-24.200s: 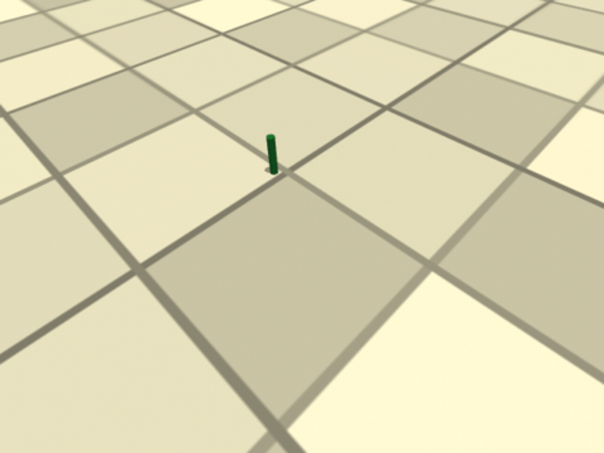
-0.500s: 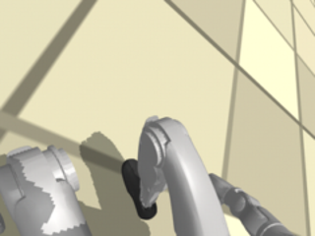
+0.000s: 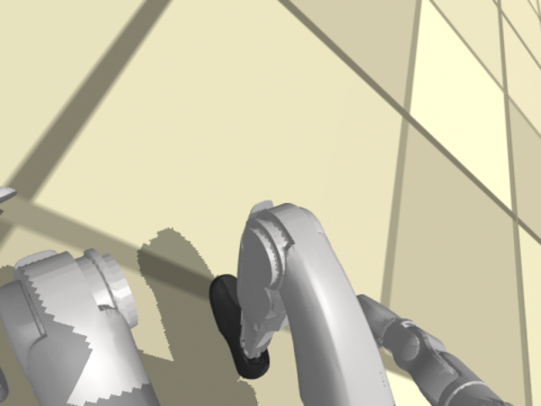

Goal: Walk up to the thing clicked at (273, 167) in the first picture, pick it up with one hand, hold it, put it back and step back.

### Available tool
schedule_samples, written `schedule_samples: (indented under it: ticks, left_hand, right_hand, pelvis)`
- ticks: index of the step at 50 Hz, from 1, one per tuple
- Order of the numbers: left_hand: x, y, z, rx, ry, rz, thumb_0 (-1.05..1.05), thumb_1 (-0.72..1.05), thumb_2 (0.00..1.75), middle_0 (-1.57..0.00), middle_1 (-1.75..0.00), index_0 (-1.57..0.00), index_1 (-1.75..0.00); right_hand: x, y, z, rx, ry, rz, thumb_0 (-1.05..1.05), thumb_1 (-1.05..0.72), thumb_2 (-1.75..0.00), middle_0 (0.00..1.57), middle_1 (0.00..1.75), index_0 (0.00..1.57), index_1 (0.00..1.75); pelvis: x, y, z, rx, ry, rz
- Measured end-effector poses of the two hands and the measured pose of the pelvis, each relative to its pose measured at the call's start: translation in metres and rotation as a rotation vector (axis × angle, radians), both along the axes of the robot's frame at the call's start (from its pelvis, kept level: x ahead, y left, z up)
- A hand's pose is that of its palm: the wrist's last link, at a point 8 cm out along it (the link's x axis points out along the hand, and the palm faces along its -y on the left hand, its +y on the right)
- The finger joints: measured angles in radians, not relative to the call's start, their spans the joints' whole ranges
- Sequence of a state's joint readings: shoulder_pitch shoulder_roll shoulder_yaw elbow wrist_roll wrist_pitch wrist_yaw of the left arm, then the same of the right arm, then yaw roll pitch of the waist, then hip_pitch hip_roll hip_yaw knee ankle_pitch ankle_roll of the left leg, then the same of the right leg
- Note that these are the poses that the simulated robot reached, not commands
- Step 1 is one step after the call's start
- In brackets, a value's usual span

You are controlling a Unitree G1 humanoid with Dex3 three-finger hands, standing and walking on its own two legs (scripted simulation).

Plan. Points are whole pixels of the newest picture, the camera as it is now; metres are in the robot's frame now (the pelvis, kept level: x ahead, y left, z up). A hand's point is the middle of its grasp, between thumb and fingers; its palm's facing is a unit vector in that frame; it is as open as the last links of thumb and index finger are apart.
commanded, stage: withdraw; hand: left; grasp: from the side
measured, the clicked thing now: out of the picture +0.43 +0.29 -0.18
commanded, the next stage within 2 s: rise in 0.20 s
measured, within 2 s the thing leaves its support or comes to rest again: neither
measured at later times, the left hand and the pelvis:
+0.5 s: hand out of the picture +0.38 +0.39 -0.05, palm faces +0.32 -0.91 -0.26, open 17.2 cm; pelvis +0.00 -0.01 +0.04, yaw +5 degrees
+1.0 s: hand out of the picture +0.26 +0.34 +0.14, palm faces +0.34 -0.82 -0.45, open 17.4 cm; pelvis +0.03 -0.02 +0.23, yaw +13 degrees
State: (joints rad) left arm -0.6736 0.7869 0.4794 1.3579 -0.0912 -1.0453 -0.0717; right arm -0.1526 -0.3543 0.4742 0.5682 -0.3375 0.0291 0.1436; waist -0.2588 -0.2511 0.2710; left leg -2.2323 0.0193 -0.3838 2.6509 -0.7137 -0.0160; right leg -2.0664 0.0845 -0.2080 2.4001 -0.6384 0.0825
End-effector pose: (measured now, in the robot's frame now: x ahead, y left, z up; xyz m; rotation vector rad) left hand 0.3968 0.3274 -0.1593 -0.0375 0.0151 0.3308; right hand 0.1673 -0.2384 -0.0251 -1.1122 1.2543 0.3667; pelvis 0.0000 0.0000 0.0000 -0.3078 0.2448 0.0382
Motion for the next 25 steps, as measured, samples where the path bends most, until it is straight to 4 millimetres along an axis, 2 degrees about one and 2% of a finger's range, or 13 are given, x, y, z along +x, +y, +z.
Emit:
schedule_samples:
  ticks: [6, 13, 17, 22, 25]
  left_hand:
    - [-0.004, 0.020, 0.017, 0.041, -0.041, 0.023, -0.01, -0.25, 0.18, -0.26, -0.16, -0.25, -0.17]
    - [-0.018, 0.061, 0.067, 0.099, -0.063, 0.035, -0.01, -0.35, 0.10, -0.15, -0.07, -0.15, -0.07]
    - [-0.028, 0.077, 0.093, 0.107, -0.034, 0.023, -0.01, -0.40, 0.07, -0.11, -0.05, -0.11, -0.04]
    - [-0.044, 0.092, 0.112, 0.186, 0.144, 0.004, -0.01, -0.46, 0.06, -0.08, -0.04, -0.08, -0.04]
    - [-0.058, 0.102, 0.130, 0.230, 0.239, 0.026, -0.01, -0.48, 0.07, -0.08, -0.05, -0.08, -0.05]
  right_hand:
    - [0.000, 0.000, 0.000, 0.000, -0.009, -0.025, 0.00, -0.90, -0.89, 0.21, 0.30, 0.21, 0.30]
    - [0.006, -0.001, 0.000, 0.054, -0.059, -0.100, 0.00, -0.90, -0.89, 0.21, 0.30, 0.21, 0.30]
    - [0.012, -0.001, -0.001, 0.102, -0.102, -0.142, 0.00, -0.89, -0.89, 0.21, 0.30, 0.21, 0.30]
    - [0.018, 0.002, -0.002, 0.168, -0.145, -0.263, 0.01, -0.90, -0.90, 0.21, 0.30, 0.21, 0.30]
    - [0.019, 0.005, -0.002, 0.210, -0.145, -0.327, 0.01, -0.91, -0.90, 0.21, 0.30, 0.21, 0.30]
  pelvis:
    - [0.000, -0.001, 0.002, 0.005, 0.008, 0.004]
    - [0.002, -0.003, 0.010, 0.023, 0.063, 0.021]
    - [0.003, -0.003, 0.016, 0.034, 0.097, 0.031]
    - [0.002, -0.004, 0.028, 0.054, 0.145, 0.043]
    - [0.003, -0.006, 0.040, 0.071, 0.185, 0.056]
